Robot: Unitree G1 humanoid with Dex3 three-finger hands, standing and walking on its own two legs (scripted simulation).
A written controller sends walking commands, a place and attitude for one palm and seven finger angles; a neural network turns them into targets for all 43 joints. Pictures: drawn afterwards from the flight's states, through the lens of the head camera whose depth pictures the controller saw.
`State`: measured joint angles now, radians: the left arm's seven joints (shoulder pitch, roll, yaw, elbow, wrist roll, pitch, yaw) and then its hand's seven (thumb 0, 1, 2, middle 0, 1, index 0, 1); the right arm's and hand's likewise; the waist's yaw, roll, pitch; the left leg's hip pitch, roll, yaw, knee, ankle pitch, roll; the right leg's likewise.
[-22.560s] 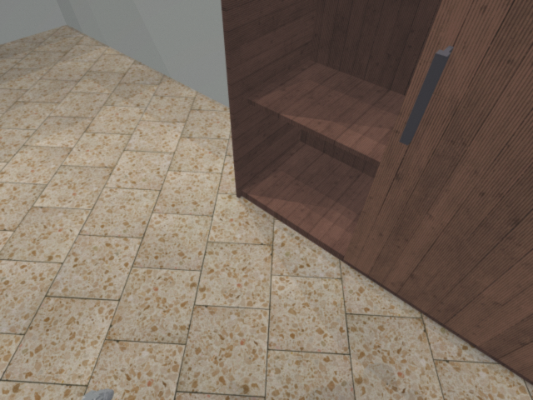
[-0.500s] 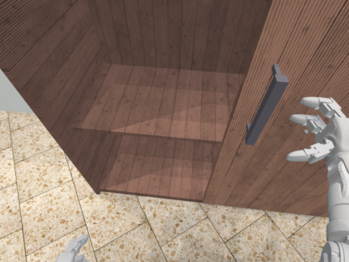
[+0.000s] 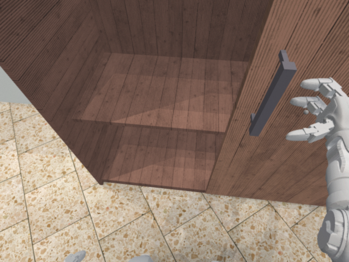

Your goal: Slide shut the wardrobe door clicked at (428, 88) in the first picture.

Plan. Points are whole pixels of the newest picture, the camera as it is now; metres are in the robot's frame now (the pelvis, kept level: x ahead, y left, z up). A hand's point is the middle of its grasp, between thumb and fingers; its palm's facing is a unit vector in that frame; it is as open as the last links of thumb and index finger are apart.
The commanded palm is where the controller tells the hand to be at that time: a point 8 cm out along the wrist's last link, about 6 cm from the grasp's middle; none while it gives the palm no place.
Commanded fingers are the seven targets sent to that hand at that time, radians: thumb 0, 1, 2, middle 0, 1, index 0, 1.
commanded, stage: move the hooked fingers beside the handle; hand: right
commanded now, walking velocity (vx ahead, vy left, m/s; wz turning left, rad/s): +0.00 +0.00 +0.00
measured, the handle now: (266, 98) +0.48 -0.15 +0.10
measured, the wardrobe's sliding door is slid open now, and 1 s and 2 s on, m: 0.60 0.60 0.60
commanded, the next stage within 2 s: feel for the door with the fingertips in 1.10 s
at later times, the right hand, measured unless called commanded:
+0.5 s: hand (296, 112) +0.44 -0.21 +0.11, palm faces +0.03 +1.00 -0.03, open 13.9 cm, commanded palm +0.42 -0.25 +0.11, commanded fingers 0.00 0.50 -0.30 0.30 1.20 0.30 1.20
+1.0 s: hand (306, 113) +0.43 -0.22 +0.12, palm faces +0.03 +1.00 -0.01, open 13.9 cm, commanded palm +0.40 -0.27 +0.11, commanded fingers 0.00 0.50 -0.30 0.30 1.20 0.30 1.20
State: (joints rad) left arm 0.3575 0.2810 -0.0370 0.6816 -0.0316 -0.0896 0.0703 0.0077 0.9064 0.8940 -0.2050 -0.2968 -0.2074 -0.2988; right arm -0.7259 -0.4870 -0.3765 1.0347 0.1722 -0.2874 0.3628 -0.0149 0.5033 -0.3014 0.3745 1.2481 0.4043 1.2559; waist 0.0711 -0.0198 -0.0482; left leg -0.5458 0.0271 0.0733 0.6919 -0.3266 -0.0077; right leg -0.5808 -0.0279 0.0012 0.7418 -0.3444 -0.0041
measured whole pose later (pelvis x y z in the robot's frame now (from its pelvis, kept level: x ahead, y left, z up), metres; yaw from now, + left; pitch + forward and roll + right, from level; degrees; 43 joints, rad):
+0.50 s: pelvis +0.00 +0.01 +0.00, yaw +0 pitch +9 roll +1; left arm 0.35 0.27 -0.03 0.68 -0.03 -0.10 0.06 0.01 0.91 0.89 -0.20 -0.30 -0.21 -0.30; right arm -0.69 -0.44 -0.35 1.00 0.17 -0.30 0.29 -0.01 0.50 -0.30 0.29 1.23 0.30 1.23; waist 0.07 -0.03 -0.05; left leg -0.53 0.02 0.07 0.69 -0.33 0.00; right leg -0.56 -0.03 0.00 0.73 -0.34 0.00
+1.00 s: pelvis +0.01 +0.00 +0.00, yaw +1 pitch +9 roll +1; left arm 0.34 0.28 -0.02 0.62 -0.04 -0.07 0.06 0.01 0.91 0.89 -0.20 -0.30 -0.21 -0.30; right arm -0.56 -0.44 -0.40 0.84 0.20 -0.25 0.34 -0.01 0.50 -0.30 0.31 1.21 0.31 1.21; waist 0.07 -0.03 -0.07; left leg -0.49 0.01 0.05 0.66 -0.33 0.00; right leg -0.51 -0.04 -0.02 0.70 -0.35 0.00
